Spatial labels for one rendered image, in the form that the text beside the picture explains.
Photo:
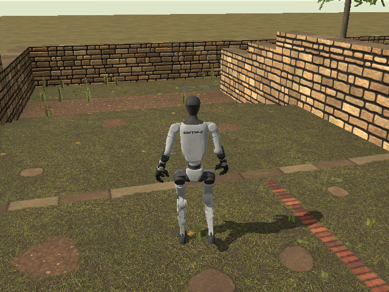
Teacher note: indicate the robot right upper arm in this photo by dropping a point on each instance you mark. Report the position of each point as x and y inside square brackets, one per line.
[212, 127]

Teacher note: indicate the robot left forearm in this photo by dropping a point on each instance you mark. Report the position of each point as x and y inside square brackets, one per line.
[163, 161]

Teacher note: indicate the left robot hand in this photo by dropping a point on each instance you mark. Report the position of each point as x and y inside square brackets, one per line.
[161, 173]

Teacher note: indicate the humanoid robot torso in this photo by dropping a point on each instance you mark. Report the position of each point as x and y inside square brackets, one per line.
[194, 147]

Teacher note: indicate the robot left shin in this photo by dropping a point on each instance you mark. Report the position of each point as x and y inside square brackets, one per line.
[181, 216]

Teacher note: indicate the right robot hand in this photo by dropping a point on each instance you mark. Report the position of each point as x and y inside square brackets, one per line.
[219, 166]

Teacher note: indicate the robot right forearm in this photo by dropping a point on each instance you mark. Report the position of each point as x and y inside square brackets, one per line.
[222, 158]

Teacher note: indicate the robot left upper arm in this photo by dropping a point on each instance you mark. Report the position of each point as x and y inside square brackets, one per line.
[175, 128]

